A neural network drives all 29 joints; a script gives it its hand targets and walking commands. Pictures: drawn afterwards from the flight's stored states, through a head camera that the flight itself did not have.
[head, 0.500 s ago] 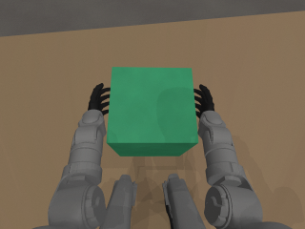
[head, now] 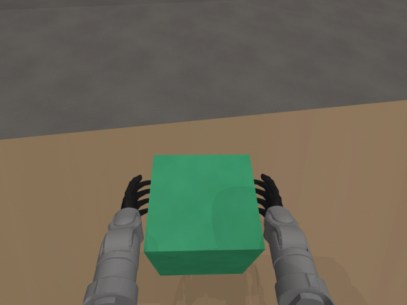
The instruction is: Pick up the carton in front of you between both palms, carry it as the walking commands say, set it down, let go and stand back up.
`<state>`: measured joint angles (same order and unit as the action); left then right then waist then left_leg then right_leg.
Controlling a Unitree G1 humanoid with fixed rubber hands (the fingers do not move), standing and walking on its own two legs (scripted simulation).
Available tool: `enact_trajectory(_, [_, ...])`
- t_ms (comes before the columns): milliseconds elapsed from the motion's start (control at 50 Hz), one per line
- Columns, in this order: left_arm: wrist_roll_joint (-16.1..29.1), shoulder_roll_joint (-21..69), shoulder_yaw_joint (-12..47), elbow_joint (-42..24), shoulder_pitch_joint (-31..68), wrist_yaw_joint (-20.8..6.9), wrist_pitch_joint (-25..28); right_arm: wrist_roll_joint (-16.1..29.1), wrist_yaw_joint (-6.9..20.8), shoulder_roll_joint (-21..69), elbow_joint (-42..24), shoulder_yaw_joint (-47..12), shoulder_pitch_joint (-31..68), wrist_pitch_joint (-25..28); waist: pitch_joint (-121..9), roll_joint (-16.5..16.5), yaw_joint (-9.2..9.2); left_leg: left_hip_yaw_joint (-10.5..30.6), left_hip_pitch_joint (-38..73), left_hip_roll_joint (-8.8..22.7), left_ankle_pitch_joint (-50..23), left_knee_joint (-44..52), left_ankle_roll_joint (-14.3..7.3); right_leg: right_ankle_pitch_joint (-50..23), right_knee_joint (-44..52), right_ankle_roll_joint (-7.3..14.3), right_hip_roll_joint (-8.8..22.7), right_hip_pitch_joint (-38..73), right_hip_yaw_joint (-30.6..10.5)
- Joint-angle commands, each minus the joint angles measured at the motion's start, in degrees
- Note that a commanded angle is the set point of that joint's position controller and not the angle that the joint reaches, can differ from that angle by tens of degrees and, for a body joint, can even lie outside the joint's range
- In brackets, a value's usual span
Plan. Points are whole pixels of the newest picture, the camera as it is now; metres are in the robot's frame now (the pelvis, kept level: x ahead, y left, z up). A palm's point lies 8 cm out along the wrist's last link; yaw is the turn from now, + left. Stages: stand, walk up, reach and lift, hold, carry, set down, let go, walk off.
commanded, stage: reach and lift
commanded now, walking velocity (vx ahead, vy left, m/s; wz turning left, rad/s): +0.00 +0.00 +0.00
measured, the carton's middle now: (201, 219) +0.32 +0.00 -0.09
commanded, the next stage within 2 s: hold in 1.24 s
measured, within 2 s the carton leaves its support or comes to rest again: neither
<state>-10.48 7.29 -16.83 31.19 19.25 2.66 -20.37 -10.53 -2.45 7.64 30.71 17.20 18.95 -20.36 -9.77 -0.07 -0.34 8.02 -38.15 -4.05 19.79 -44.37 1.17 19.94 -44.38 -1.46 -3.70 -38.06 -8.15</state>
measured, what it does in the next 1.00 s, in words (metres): stands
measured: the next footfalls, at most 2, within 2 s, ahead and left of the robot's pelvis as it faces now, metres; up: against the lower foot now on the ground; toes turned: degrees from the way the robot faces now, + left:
none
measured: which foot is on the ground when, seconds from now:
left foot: down 0.00-1.00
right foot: down 0.00-1.00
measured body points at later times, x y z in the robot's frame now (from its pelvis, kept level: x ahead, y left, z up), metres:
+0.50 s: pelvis -0.01 +0.00 +0.03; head -0.03 +0.00 +0.48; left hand +0.30 +0.15 +0.05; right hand +0.30 -0.15 +0.05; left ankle +0.02 +0.13 -0.71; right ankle +0.02 -0.13 -0.71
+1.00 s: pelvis +0.01 +0.00 +0.04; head -0.02 +0.00 +0.49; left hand +0.31 +0.15 +0.06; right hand +0.31 -0.15 +0.06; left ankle +0.02 +0.13 -0.71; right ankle +0.02 -0.13 -0.71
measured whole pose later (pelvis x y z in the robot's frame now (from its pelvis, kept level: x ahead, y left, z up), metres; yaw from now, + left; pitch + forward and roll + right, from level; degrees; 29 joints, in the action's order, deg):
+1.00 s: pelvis +0.01 +0.00 +0.04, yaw +0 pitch -4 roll +0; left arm -15.5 8.6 -13.6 17.6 14.8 -0.1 -37.9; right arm -15.4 0.4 8.6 17.5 13.6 14.8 -37.9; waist -0.4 0.0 -0.2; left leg 8.1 -6.2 -2.3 12.1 -22.6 0.7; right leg 12.2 -22.5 -0.8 -2.1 -6.1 -8.1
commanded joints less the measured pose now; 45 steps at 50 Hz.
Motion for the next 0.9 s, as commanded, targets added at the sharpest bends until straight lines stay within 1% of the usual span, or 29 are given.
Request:
enact_trajectory(0, [8.12,58.85,34.72,-1.08,25.65,-13.86,-1.58,7.93,13.95,57.98,-0.77,-34.84,25.80,-1.66,-21.27,0.38,0.04,-2.87,19.93,-2.35,-21.88,9.30,-0.15,-21.30,9.13,0.51,-2.62,18.57,3.34])
enact_trajectory(80, [8.76,58.57,36.32,-4.44,22.82,-14.38,-5.05,8.76,14.37,57.75,-4.18,-36.69,23.05,-5.08,-16.80,0.16,0.11,-2.91,25.30,-1.89,-23.56,14.04,0.00,-22.97,14.12,0.50,-2.14,24.37,3.18])
enact_trajectory(160, [9.43,57.74,37.60,-8.39,21.12,-14.82,-8.96,9.40,14.79,57.03,-8.16,-37.84,21.36,-9.02,-11.28,-0.06,0.20,-3.07,29.22,-1.49,-22.61,18.71,0.21,-22.32,18.78,0.44,-1.81,28.91,3.15])
enact_trajectory(200, [8.78,56.87,36.53,-8.92,20.71,-15.05,-10.81,8.82,15.05,56.31,-8.64,-36.90,21.05,-10.90,-7.16,-0.06,0.28,-3.17,29.82,-1.38,-19.76,20.58,0.12,-19.73,20.66,0.44,-1.68,29.44,3.25])
enact_trajectory(260, [7.53,56.09,33.75,-8.01,21.46,-15.70,-12.75,7.67,15.61,55.66,-7.70,-34.21,21.69,-12.85,-1.73,-0.01,0.31,-3.42,29.51,-1.19,-13.50,22.36,-0.24,-13.56,22.48,0.71,-1.42,29.10,3.54])
enact_trajectory(320, [6.16,55.72,30.74,-6.23,24.58,-16.43,-13.36,6.34,16.25,55.38,-5.78,-31.19,24.65,-13.48,1.29,0.00,0.17,-3.83,28.39,-0.98,-7.97,22.70,-0.73,-8.03,22.94,1.02,-1.22,28.01,3.91])
enact_trajectory(360, [6.38,56.46,30.93,-6.64,27.32,-16.81,-13.21,6.51,16.57,56.23,-6.19,-31.34,27.29,-13.36,0.27,0.02,0.12,-4.05,28.61,-0.91,-6.97,22.42,-0.95,-6.95,22.70,1.19,-1.19,28.39,4.10])
enact_trajectory(440, [6.99,57.54,31.73,-7.63,31.02,-17.17,-12.96,7.05,16.90,57.39,-6.94,-32.23,30.89,-13.11,-3.23,0.12,0.25,-4.30,29.74,-1.01,-7.69,21.90,-0.98,-7.82,22.06,1.10,-1.21,29.59,4.34])
enact_trajectory(520, [7.16,57.88,32.04,-7.68,31.58,-17.20,-13.12,7.27,16.90,57.66,-7.15,-32.65,31.58,-13.17,-4.73,0.10,0.28,-4.48,30.65,-1.17,-8.24,21.97,-0.80,-8.25,22.12,0.94,-1.32,30.30,4.53])
enact_trajectory(660, [7.06,57.06,32.14,-8.67,29.28,-16.98,-13.87,7.15,16.65,56.66,-8.27,-32.70,29.35,-13.93,-5.17,0.02,0.19,-4.44,32.48,-1.38,-12.14,22.80,-0.42,-12.15,22.98,0.58,-1.59,32.02,4.56])
enact_trajectory(880, [8.36,56.08,34.33,-13.76,23.83,-16.34,-15.41,8.39,16.26,55.25,-13.25,-34.68,23.93,-15.46,-5.45,0.24,0.18,-3.93,35.49,-1.65,-19.68,23.98,0.17,-19.54,23.99,0.21,-2.07,35.17,4.20])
